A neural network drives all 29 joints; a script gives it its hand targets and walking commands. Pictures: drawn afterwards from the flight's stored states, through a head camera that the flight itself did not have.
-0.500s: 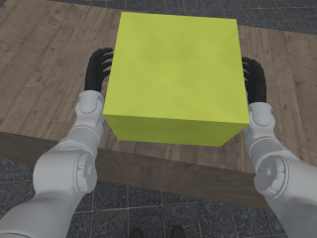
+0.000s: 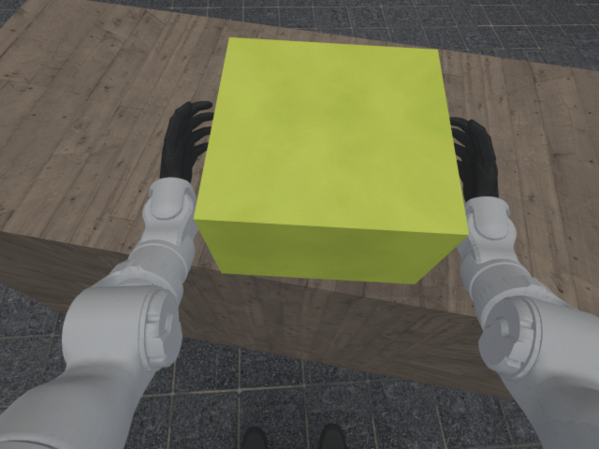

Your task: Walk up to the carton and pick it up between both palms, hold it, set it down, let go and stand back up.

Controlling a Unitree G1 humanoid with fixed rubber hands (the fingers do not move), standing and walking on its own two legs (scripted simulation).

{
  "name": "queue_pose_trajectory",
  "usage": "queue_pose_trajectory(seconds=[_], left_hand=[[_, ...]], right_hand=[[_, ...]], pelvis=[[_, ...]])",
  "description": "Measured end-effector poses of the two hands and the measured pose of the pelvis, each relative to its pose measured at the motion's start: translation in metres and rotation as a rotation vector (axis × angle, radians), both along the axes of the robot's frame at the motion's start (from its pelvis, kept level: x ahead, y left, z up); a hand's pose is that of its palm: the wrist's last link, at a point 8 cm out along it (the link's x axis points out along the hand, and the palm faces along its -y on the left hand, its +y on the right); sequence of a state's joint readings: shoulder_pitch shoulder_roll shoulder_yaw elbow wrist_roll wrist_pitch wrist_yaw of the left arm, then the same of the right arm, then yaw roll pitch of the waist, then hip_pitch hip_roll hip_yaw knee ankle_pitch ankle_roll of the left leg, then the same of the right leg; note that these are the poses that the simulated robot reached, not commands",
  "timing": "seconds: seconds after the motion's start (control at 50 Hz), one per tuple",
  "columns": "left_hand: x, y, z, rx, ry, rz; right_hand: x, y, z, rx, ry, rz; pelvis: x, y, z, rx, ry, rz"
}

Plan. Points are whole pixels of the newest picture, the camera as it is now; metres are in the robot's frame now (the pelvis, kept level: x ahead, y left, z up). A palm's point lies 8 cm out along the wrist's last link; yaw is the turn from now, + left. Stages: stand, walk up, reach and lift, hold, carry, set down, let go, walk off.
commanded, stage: reach and lift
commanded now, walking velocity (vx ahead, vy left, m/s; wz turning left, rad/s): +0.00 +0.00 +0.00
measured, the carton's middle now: (325, 165) +0.51 -0.02 +0.02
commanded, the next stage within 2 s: none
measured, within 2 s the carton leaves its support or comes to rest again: leaves its support in 0.30 s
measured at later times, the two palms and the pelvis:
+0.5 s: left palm (171, 174) +0.44 +0.18 +0.08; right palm (478, 196) +0.42 -0.21 +0.07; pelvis +0.02 +0.01 +0.00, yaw +1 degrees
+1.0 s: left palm (112, 133) +0.42 +0.20 +0.18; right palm (502, 159) +0.41 -0.19 +0.16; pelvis +0.01 +0.01 +0.02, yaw +2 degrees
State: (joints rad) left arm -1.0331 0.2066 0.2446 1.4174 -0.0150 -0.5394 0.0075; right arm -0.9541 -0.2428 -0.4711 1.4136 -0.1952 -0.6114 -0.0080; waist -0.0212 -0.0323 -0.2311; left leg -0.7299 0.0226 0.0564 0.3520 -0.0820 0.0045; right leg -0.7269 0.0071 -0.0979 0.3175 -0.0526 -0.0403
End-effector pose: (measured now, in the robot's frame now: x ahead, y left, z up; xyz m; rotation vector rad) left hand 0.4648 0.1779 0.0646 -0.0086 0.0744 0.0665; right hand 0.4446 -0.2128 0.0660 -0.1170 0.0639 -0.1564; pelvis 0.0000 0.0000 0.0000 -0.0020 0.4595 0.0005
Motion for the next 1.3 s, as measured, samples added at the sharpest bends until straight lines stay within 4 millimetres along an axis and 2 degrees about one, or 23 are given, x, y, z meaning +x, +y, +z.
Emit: queue_pose_trajectory(seconds=[0.28,0.48,0.58,0.76,0.86,0.98,1.16,1.3], left_hand=[[-0.002,-0.001,-0.002,0.007,0.019,-0.003],[-0.019,0.003,0.008,0.008,0.023,0.005],[-0.029,0.006,0.030,0.006,-0.002,0.008],[-0.038,0.014,0.098,0.009,-0.027,0.016],[-0.043,0.022,0.116,0.023,0.014,0.028],[-0.049,0.027,0.116,0.029,0.032,0.038],[-0.058,0.020,0.095,0.015,0.056,0.016],[-0.065,0.017,0.104,0.016,0.026,0.015]], right_hand=[[-0.003,0.000,-0.002,-0.009,0.019,-0.005],[-0.019,0.004,0.000,0.004,0.024,-0.005],[-0.029,0.007,0.018,0.031,0.000,-0.007],[-0.036,0.015,0.079,0.099,-0.026,-0.006],[-0.034,0.023,0.096,0.117,0.017,0.013],[-0.035,0.027,0.096,0.117,0.037,0.023],[-0.052,0.020,0.081,0.099,0.060,0.000],[-0.060,0.018,0.089,0.104,0.032,-0.003]], pelvis=[[0.015,0.005,0.003,-0.016,-0.050,0.018],[0.018,0.009,0.004,-0.022,-0.083,0.026],[0.014,0.010,0.007,-0.023,-0.128,0.032],[0.005,0.008,0.012,-0.007,-0.264,0.030],[0.003,0.007,0.015,0.004,-0.347,0.033],[0.008,0.006,0.017,0.007,-0.407,0.034],[0.020,0.004,0.018,0.003,-0.454,0.029],[0.025,0.004,0.018,0.001,-0.455,0.028]])
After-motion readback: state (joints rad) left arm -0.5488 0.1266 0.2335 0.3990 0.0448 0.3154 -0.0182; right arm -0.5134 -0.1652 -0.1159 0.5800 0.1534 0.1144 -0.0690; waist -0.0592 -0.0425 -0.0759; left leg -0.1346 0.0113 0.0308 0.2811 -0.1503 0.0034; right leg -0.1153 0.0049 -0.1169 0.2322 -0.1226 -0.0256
